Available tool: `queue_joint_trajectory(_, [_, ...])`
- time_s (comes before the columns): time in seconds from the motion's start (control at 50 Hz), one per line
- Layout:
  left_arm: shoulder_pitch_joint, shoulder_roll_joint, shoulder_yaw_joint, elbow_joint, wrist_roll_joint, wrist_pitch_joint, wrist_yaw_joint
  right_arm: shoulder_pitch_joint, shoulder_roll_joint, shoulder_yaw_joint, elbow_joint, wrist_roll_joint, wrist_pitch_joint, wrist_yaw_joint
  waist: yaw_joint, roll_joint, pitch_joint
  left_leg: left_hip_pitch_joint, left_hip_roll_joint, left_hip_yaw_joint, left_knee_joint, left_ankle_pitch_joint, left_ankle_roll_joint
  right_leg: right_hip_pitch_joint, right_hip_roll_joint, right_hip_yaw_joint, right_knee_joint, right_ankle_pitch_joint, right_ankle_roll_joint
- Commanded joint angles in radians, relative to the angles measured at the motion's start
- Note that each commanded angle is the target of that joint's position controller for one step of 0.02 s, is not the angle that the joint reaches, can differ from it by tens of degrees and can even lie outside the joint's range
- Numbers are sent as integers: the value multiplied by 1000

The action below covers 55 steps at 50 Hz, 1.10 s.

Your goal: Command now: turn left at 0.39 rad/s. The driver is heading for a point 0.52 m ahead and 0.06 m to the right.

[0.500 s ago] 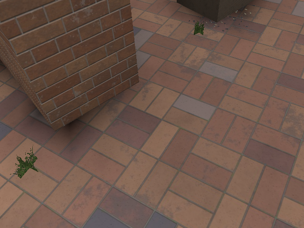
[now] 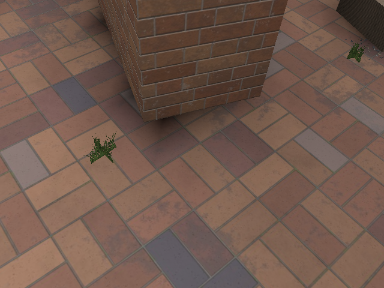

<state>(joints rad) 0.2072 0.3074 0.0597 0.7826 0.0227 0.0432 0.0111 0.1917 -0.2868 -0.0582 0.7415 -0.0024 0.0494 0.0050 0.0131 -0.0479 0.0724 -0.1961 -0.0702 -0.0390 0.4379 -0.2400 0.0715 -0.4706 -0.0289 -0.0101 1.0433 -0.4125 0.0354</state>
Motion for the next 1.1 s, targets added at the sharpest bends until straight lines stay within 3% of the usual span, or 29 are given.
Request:
queue_joint_trajectory(0.02, [33,80,19,-43,-3,-3,-9,0,-129,-26,-52,0,-20,-8,-4,144,-120,132,239,-185,-115,574,145,-46,0,20,8,54,9])
queue_joint_trajectory(0.16, [-17,51,2,-44,-7,9,2,38,-133,-12,-13,-20,-26,-13,-43,170,-71,80,250,-231,-124,384,152,66,15,17,-259,28,-14])
queue_joint_trajectory(0.22, [-5,45,-4,-32,-16,3,13,18,-131,-4,1,-24,-27,-13,-36,167,-70,34,250,-255,-97,402,144,177,35,10,-384,20,-33])
queue_joint_trajectory(0.26, [42,25,-11,-9,-16,-7,21,-16,-118,6,10,-13,-27,-19,6,140,-74,-4,230,-257,-57,393,108,302,40,3,-594,141,-49])
queue_joint_trajectory(0.28, [59,25,-16,0,-7,-19,26,-13,-99,16,16,-8,-31,-22,19,103,-80,-56,213,-256,-45,331,62,406,2,50,-732,290,-57])
queue_joint_trajectory(0.3, [69,71,-15,2,11,-36,34,20,-51,32,15,-7,-40,-20,-6,4,-117,-101,161,-214,5,212,12,497,-142,201,-783,389,-80])
queue_joint_trajectory(0.32, [-11,132,-10,-12,-1,-41,28,89,-39,32,35,1,-36,-19,-78,-83,-98,-67,43,-118,-13,-16,-14,398,-238,288,-756,553,-158])
queue_joint_trajectory(0.34, [-40,89,-19,-5,-10,-43,16,85,-62,32,67,-13,-26,-24,-63,-81,-103,53,57,-96,-46,-45,-21,305,-233,260,-735,506,-185])
queue_joint_trajectory(0.36, [-61,58,-30,-4,-8,-47,8,66,-69,32,80,-17,-25,-23,-59,-80,-83,79,65,-119,-85,28,-19,286,-169,217,-738,410,-147])
queue_joint_trajectory(0.38, [-59,55,-31,3,-8,-46,7,45,-84,28,93,-15,-26,-22,-40,-74,-59,70,74,-131,-96,85,-21,290,-115,178,-740,340,-112])
queue_joint_trajectory(0.42, [-18,66,-30,34,-15,-49,17,41,-97,24,114,-13,-32,-18,-25,-62,-57,48,93,-139,-97,158,-24,335,-81,148,-734,351,-93])
queue_joint_trajectory(0.48, [-2,57,-32,64,-17,-49,17,51,-68,34,161,-8,-40,-25,-16,16,-62,19,97,-141,-122,151,-35,382,-82,142,-719,366,-102])
queue_joint_trajectory(0.5, [8,53,-33,77,-14,-48,15,59,-58,38,180,-9,-39,-27,-11,21,-81,25,87,-133,-125,79,-33,387,-76,143,-736,244,-106])
queue_joint_trajectory(0.54, [30,99,-14,97,-10,-37,13,49,-66,33,188,-19,-35,-26,7,-25,-42,-62,25,-72,-17,-152,-12,363,-79,200,-775,-134,-146])
queue_joint_trajectory(0.58, [86,132,2,121,-8,-27,9,13,-57,33,170,-34,-38,-14,27,-83,38,-203,2,15,140,-239,-7,333,-197,369,-893,-409,-234])
queue_joint_trajectory(0.6, [98,132,7,130,-7,-30,7,-8,-48,36,159,-41,-45,-9,31,-84,75,-235,36,39,210,-213,-9,303,-257,439,-932,-427,-273])
queue_joint_trajectory(0.64, [90,117,10,133,1,-46,2,-11,-59,32,150,-35,-62,1,18,-53,71,-282,83,24,312,-226,-8,310,-290,463,-962,-331,-298])
queue_joint_trajectory(0.72, [23,118,18,130,-13,-74,-9,42,-53,28,170,-23,-89,16,-32,-52,16,-101,70,82,161,-135,2,259,-183,265,-919,-117,-242])
queue_joint_trajectory(0.76, [1,116,22,133,-18,-72,-14,150,-38,26,216,-23,-93,11,-83,-26,6,132,25,139,2,-23,5,116,-127,183,-820,-146,-216])
queue_joint_trajectory(0.78, [-3,91,16,129,-11,-74,-15,226,-56,18,244,-26,-97,3,-108,23,-3,257,31,98,-41,-72,9,14,-87,148,-716,-176,-197])
queue_joint_trajectory(0.8, [-38,21,-4,104,-3,-80,-21,328,-114,5,263,-37,-106,-7,-152,195,-18,346,222,-177,-197,-291,36,-108,-4,45,-452,-147,-159])
queue_joint_trajectory(0.82, [-68,-25,-19,61,-6,-87,-27,404,-204,-15,275,-32,-109,-6,-162,352,-3,356,436,-600,-377,-593,126,-287,106,-37,-197,-153,-139])
queue_joint_trajectory(0.84, [-61,53,-2,69,10,-88,-28,342,-174,-10,273,-33,-106,-8,-107,197,67,260,459,-604,-367,-588,164,-299,41,59,-57,-91,-157])
queue_joint_trajectory(0.86, [-37,54,0,87,4,-94,-39,252,-137,-1,242,-28,-112,-5,-55,130,83,217,408,-510,-350,-501,147,-288,2,79,-23,12,-160])
queue_joint_trajectory(0.88, [-10,46,-3,105,2,-100,-48,209,-113,5,228,-23,-121,-2,-30,112,69,210,358,-411,-356,-367,122,-259,-22,69,-24,83,-148])
queue_joint_trajectory(0.92, [-15,41,-5,119,17,-99,-57,209,-80,17,232,-17,-138,-6,-23,108,30,236,296,-262,-356,-97,97,-229,-44,29,-27,178,-115])
queue_joint_trajectory(0.98, [-80,15,-12,97,19,-86,-60,298,-58,26,278,-9,-147,-7,-36,118,16,275,266,-144,-319,246,102,-268,-45,-20,-25,230,-76])
queue_joint_trajectory(1.1, [-301,-27,-40,2,5,-81,-58,348,-46,35,313,-15,-141,-14,-76,139,66,226,234,-40,-315,487,110,-214,-10,-100,-301,319,-59])
